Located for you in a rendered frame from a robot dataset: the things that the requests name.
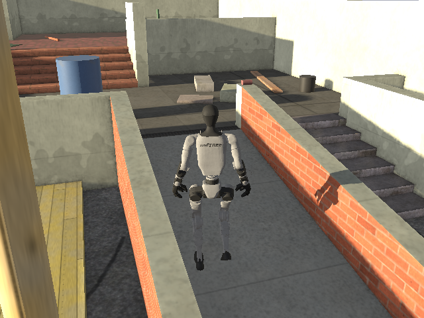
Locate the left robot forearm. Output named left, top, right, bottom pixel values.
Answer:
left=174, top=161, right=186, bottom=186

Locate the left robot foot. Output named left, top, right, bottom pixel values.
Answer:
left=194, top=251, right=204, bottom=271

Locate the robot left hand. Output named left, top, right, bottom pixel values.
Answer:
left=172, top=184, right=187, bottom=198

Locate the robot left upper arm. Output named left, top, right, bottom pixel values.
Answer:
left=180, top=134, right=197, bottom=171

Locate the right robot forearm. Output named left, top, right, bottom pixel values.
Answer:
left=237, top=160, right=249, bottom=186

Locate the robot right upper arm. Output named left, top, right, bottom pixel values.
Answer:
left=225, top=133, right=243, bottom=170

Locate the robot right hand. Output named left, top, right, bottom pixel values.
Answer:
left=235, top=183, right=251, bottom=197

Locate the robot left shin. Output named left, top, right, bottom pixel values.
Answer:
left=192, top=218, right=203, bottom=262

